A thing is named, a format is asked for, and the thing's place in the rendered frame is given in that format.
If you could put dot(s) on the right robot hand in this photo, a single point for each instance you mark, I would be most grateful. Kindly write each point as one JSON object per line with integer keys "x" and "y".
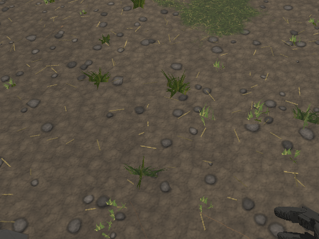
{"x": 306, "y": 218}

